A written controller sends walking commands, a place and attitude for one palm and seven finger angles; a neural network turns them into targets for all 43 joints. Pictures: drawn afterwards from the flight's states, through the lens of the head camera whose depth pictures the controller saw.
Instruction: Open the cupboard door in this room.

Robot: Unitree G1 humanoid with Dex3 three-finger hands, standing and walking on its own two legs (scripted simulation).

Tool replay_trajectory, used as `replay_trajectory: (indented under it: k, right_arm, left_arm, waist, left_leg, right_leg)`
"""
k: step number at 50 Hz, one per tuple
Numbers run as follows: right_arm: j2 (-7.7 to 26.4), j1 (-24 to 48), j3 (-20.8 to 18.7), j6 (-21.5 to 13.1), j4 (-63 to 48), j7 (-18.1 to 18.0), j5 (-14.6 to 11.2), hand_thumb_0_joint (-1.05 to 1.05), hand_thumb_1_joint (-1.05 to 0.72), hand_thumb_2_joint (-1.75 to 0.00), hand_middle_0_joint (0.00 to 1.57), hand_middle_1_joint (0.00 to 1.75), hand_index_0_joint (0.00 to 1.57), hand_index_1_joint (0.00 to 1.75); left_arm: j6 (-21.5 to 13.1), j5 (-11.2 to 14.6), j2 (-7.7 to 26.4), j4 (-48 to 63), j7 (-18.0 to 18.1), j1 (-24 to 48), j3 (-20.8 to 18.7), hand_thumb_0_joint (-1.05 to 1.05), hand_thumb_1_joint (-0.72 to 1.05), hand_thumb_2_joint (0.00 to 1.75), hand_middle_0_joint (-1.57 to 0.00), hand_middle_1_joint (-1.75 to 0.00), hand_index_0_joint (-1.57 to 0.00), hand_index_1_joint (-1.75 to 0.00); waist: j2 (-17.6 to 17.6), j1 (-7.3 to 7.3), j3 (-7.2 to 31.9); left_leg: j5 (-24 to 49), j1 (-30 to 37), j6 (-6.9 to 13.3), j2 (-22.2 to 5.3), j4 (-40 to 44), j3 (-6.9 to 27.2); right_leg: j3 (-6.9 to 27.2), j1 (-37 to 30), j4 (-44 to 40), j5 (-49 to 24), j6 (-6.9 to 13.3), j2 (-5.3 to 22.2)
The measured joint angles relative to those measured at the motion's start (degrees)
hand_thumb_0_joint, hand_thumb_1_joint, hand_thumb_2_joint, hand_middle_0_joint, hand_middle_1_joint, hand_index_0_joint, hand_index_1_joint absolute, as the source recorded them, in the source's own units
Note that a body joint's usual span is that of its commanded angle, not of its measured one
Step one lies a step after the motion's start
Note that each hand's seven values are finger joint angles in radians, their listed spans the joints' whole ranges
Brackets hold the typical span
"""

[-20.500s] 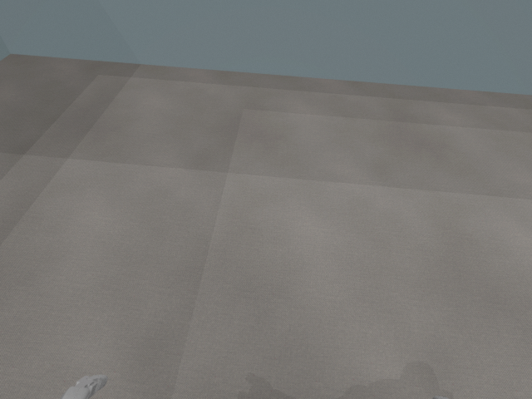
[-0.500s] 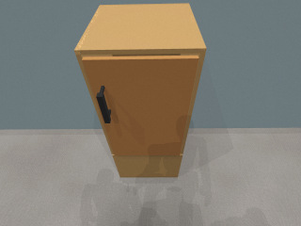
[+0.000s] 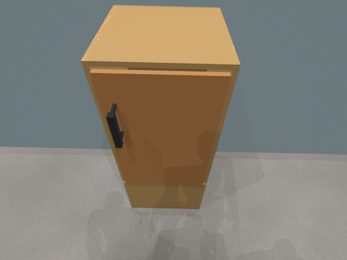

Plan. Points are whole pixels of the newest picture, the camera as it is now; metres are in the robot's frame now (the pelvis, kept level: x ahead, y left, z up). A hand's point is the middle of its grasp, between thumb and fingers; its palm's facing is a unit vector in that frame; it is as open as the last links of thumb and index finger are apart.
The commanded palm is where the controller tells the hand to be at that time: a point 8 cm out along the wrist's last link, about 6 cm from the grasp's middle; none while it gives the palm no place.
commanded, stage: come to a stop and stand still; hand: left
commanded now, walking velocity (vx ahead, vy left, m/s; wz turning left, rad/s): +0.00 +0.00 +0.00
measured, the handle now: (116, 126) +0.48 +0.20 +0.00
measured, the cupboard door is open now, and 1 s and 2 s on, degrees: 0 0 0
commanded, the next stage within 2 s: look again from close up in 0.22 s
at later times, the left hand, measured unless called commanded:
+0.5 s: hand out of the picture +0.01 +0.16 -0.17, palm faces +0.02 -0.98 -0.19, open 7.4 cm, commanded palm none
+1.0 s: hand out of the picture +0.00 +0.15 -0.17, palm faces +0.03 -0.98 -0.18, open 7.4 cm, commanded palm none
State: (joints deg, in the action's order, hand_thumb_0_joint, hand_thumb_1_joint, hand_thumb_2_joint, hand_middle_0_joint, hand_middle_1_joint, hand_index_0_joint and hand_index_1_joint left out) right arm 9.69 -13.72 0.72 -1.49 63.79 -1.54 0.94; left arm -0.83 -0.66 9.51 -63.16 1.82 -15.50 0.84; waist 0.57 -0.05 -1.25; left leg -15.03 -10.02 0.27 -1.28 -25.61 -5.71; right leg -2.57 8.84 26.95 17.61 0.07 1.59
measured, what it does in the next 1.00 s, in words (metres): stands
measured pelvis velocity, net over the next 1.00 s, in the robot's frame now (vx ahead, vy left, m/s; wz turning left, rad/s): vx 0.00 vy -0.02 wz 0.00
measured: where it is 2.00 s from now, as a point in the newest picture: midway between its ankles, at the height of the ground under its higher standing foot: outside the picture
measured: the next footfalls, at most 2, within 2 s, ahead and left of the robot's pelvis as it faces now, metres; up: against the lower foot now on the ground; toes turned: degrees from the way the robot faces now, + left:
none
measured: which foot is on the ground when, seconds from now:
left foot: down 0.00-1.00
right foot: down 0.00-1.00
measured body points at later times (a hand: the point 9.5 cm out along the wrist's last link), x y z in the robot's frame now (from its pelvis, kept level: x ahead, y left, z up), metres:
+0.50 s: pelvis +0.00 -0.01 +0.00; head +0.01 -0.01 +0.45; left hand +0.01 +0.21 -0.16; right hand +0.01 -0.23 -0.16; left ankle -0.01 +0.11 -0.74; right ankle -0.04 -0.11 -0.74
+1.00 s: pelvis +0.00 -0.02 +0.00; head +0.01 -0.02 +0.45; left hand +0.00 +0.20 -0.16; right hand +0.01 -0.24 -0.16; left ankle -0.01 +0.11 -0.74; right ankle -0.04 -0.11 -0.74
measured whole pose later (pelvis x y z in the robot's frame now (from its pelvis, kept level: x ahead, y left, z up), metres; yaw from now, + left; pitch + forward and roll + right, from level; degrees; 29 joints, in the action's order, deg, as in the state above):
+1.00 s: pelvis +0.00 -0.02 +0.00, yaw +0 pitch -1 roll +1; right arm 8.4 -14.7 0.4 -1.1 65.9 -1.8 0.9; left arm -1.1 -0.6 8.9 -64.1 1.7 -16.6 0.5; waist 1.0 0.3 -1.3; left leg -13.7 -8.6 -1.7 -3.0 -23.2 -5.0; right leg -3.3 7.6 25.0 16.8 2.0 -0.3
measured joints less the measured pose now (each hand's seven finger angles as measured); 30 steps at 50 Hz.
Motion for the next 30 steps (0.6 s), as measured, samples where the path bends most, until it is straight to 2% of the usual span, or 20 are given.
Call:
replay_trajectory:
  k: [30]
  right_arm:
    - [-1.13,-1.01,0.05,0.38,2.1,-0.14,0.0,0.01,-0.92,-0.9,0.2,0.3,0.2,0.3]
  left_arm:
    - [-0.05,0.1,-0.36,-0.88,-0.07,-0.53,-0.15,0.0,0.91,0.89,-0.2,-0.3,-0.2,-0.3]
  waist:
    - [0.25,0.12,-0.16]
  left_leg:
    - [0.93,1.28,-1.34,-1.05,2.0,0.56]
  right_leg:
    - [-0.58,-1.25,-1.73,-0.51,1.28,-1.2]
